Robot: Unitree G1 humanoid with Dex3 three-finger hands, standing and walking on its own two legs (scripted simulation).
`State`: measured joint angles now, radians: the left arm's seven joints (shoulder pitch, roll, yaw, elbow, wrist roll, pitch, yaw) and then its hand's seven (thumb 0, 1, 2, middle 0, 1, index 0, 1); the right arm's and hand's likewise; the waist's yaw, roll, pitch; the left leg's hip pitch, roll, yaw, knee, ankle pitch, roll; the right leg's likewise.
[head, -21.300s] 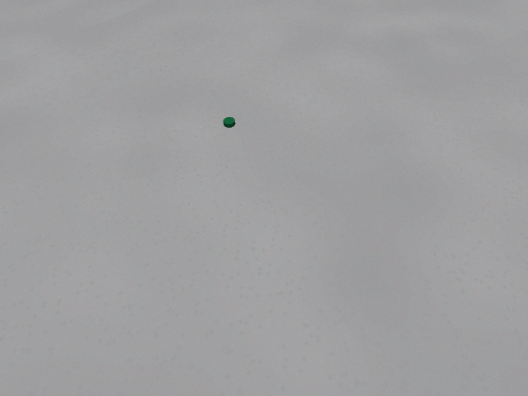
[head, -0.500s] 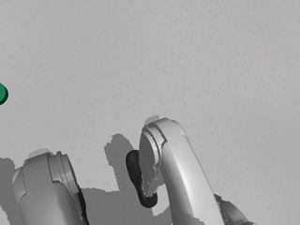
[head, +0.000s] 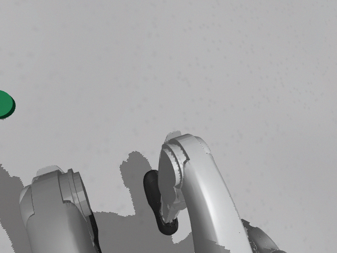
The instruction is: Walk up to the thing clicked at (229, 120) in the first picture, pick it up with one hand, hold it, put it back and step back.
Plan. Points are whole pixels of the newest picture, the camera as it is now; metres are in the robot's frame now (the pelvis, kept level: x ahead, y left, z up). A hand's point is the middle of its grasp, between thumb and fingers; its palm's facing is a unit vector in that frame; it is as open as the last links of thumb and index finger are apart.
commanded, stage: approach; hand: left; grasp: from above
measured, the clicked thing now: out of the picture +0.50 +0.30 -0.31
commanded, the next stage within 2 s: rest palm in 0.50 s
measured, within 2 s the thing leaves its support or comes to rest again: neither
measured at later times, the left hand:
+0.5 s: hand out of the picture +0.50 +0.30 -0.19, palm faces -0.46 -0.11 -0.88, open 14.1 cm
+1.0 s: hand out of the picture +0.49 +0.29 -0.23, palm faces -0.42 -0.11 -0.90, open 14.1 cm
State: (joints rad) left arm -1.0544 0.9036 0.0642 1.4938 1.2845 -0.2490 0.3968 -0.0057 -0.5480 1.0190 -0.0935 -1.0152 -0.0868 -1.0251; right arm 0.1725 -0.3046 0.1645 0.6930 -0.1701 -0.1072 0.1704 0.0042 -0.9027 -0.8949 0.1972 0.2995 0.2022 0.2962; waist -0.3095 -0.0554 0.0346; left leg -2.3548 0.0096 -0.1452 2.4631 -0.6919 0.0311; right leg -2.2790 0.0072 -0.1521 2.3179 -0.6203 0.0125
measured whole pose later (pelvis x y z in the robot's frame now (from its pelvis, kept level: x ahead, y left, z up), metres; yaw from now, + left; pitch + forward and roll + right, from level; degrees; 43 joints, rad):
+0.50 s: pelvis +0.00 +0.00 +0.00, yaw -1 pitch +33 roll -11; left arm -1.08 0.92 0.13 1.54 1.21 -0.13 0.37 0.00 -0.54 0.99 -0.09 -1.05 -0.09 -1.04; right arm 0.21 -0.32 0.22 0.65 -0.15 -0.11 0.17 0.01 -0.90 -0.89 0.20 0.30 0.20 0.30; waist -0.37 -0.02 0.09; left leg -2.35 0.02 -0.15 2.46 -0.70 0.03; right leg -2.29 0.02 -0.16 2.31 -0.61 0.01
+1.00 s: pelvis +0.00 +0.00 -0.01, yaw -2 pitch +31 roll -13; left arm -1.17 1.01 0.11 1.72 1.36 -0.23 0.55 -0.01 -0.53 1.02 -0.10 -0.99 -0.08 -1.00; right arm 0.15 -0.34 0.28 0.62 -0.22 -0.16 0.18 0.00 -0.90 -0.90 0.20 0.30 0.20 0.30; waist -0.42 -0.12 0.14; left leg -2.36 0.01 -0.19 2.50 -0.70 0.03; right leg -2.27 0.02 -0.19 2.33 -0.61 0.01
